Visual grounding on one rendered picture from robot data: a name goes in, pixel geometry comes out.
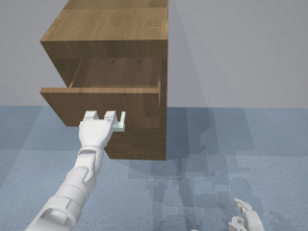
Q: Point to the drawer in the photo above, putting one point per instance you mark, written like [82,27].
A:
[130,85]

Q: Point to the cabinet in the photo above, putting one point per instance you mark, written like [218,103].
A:
[115,29]

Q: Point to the handle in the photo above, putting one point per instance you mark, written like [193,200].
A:
[119,126]

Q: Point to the robot left hand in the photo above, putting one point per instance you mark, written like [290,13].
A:
[97,132]

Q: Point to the robot left forearm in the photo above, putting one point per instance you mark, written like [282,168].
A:
[65,207]

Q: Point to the robot left upper arm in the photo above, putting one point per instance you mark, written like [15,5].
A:
[43,224]

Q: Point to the robot right hand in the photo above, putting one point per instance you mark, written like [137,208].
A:
[250,222]

